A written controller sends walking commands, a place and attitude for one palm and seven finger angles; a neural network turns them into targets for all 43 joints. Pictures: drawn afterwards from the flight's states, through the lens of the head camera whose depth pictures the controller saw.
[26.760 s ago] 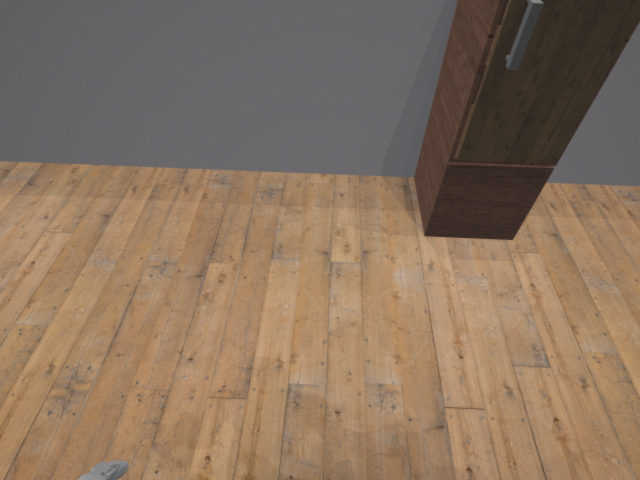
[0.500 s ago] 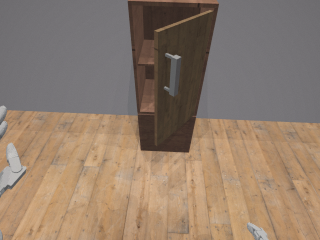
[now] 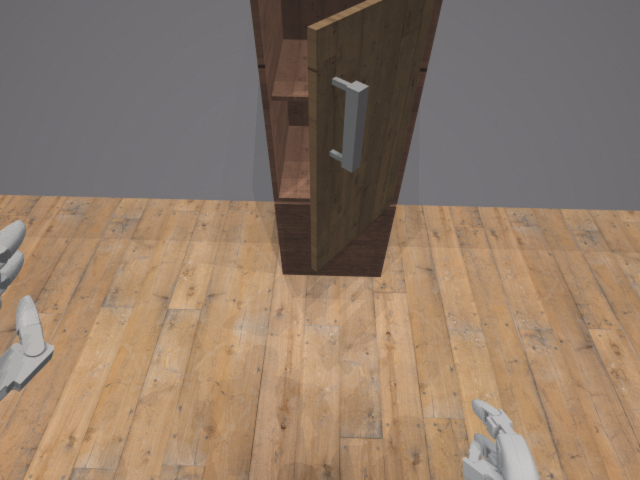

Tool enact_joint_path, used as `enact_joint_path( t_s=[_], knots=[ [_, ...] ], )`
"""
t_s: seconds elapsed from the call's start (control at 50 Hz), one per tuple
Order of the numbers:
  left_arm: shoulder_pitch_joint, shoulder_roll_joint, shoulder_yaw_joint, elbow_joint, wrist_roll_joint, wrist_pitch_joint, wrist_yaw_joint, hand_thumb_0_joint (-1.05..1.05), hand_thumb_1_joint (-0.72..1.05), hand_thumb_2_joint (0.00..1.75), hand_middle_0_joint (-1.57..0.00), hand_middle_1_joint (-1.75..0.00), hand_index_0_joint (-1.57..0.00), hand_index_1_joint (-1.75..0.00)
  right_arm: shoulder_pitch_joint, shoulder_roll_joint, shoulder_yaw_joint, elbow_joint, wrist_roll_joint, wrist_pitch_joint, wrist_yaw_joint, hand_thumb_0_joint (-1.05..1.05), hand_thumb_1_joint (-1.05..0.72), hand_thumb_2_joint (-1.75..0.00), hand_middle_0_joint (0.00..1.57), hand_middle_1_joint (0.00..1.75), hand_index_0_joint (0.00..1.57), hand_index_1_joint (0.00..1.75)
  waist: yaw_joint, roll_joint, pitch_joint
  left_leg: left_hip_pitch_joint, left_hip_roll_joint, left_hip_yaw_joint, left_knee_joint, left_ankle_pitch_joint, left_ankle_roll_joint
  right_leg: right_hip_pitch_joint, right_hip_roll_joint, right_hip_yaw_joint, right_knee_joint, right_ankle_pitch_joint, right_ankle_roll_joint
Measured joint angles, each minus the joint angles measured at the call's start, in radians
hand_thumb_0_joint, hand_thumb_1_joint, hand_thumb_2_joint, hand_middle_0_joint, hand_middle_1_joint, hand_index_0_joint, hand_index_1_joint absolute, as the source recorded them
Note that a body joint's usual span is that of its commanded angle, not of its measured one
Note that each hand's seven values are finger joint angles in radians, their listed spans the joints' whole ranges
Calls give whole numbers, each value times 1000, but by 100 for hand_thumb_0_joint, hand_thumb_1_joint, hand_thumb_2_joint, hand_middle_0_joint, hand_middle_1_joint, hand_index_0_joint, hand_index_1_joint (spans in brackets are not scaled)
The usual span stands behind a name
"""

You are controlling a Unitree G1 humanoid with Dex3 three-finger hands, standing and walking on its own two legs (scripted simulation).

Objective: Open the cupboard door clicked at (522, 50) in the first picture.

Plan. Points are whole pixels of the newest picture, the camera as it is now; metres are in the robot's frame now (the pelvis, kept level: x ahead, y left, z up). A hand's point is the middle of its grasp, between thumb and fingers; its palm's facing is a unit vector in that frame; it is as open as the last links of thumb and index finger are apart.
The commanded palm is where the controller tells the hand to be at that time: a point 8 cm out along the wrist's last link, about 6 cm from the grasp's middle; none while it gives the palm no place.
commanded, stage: let the arm hang, fingers relaxed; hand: left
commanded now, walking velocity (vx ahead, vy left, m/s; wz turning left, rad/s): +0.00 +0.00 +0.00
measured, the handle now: (344, 125) +0.66 +0.00 +0.08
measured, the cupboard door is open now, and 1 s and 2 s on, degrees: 50 50 50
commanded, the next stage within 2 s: look to check the result in 1.12 s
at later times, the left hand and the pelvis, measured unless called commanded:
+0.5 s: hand out of the picture -0.09 +0.19 -0.17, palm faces +0.07 -0.98 -0.20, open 7.2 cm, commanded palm none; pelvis -0.03 +0.01 +0.00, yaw +3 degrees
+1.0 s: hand out of the picture -0.02 +0.17 -0.18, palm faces +0.08 -0.98 -0.18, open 7.3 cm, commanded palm none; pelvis -0.02 +0.01 +0.00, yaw +2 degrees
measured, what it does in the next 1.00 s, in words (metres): stands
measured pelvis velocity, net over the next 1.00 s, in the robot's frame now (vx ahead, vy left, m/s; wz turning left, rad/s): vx -0.02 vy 0.01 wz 0.04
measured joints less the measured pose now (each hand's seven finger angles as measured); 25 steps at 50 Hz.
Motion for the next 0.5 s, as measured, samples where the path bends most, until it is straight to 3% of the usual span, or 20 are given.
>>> enact_joint_path(
  t_s=[0.02, 0.06, 0.14, 0.2, 0.26, 0.32, 0.42, 0.5],
  knots=[
    [0, 0, 0, -2, -1, 1, 1, 2, 89, 90, -22, -30, -21, -30, 0, -2, -1, -2, 0, 1, 0, 2, -90, -90, 20, 30, 21, 30, 0, 0, 0, 0, 0, 0, -3, 2, 1, 2, 1, 0, -7, 5, 1],
    [-78, 14, -65, 138, 37, -9, -35, 1, 89, 90, -21, -30, -21, -30, -9, -37, -13, 42, 1, -26, 40, 1, -90, -90, 20, 30, 21, 30, 7, 18, -25, -45, -8, -11, 28, 0, 8, -40, -9, -12, 31, -2, 4],
    [-277, -43, -241, 654, 70, 132, -110, 0, 90, 90, -21, -30, -20, -30, -61, -111, -17, 149, -15, 44, 74, 1, -90, -90, 20, 30, 21, 30, 3, 71, -58, -106, -27, -23, 94, -19, 23, -100, -33, -23, 112, -39, 13],
    [-338, -106, -327, 993, 77, 205, -130, 1, 90, 90, -20, -30, -20, -30, -71, -109, -16, 202, -25, 81, 77, 1, -90, -90, 20, 30, 21, 30, -20, 57, -48, -102, -35, -21, 98, -17, 22, -104, -42, -21, 134, -47, 11],
    [-343, -176, -387, 1228, 72, 234, -136, 1, 91, 90, -20, -30, -20, -30, -50, -84, -10, 252, -32, 103, 73, 1, -91, -90, 20, 30, 21, 30, -36, 18, -20, -77, -37, -20, 77, -5, 20, -85, -43, -20, 126, -42, 11],
    [-321, -235, -408, 1384, 64, 233, -126, 1, 93, 90, -21, -30, -20, -30, -11, -53, -2, 321, -31, 115, 67, 1, -91, -90, 20, 30, 20, 30, -31, -13, 5, -52, -31, -25, 47, 12, 17, -54, -34, -26, 86, -20, 8],
    [-271, -228, -394, 1532, 56, 213, -125, 1, 98, 90, -21, -30, -21, -30, 60, 0, 1, 433, -28, 132, 56, 1, -91, -90, 20, 30, 20, 30, -5, -22, 28, -29, -22, -42, 7, 38, 11, -12, -17, -44, 15, 18, 0],
    [-234, -229, -389, 1604, 54, 206, -123, 1, 95, 90, -21, -30, -20, -30, 97, 30, -4, 487, -24, 138, 51, 1, -91, -90, 20, 30, 20, 30, 0, -5, 35, -19, -23, -44, -11, 50, 12, 0, -16, -46, -10, 33, 1]
  ],
)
